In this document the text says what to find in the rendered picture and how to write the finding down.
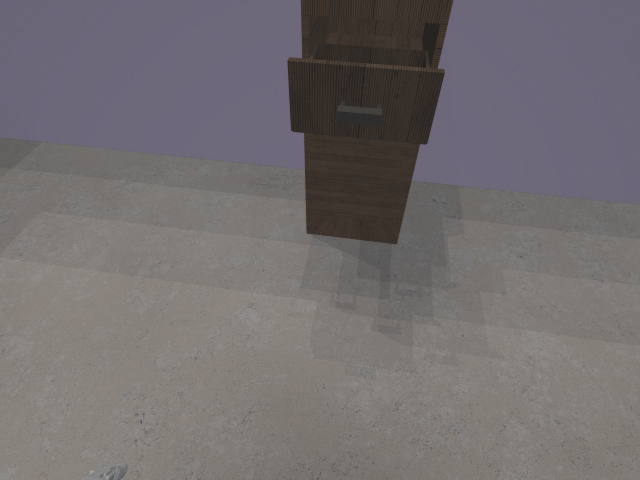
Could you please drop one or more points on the drawer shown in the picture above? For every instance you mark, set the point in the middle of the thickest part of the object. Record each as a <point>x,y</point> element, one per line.
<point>401,80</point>

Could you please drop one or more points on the handle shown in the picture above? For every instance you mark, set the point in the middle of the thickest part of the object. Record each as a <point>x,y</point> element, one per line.
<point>359,115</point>

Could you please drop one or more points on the cabinet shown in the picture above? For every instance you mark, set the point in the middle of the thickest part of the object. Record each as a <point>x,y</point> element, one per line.
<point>358,188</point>

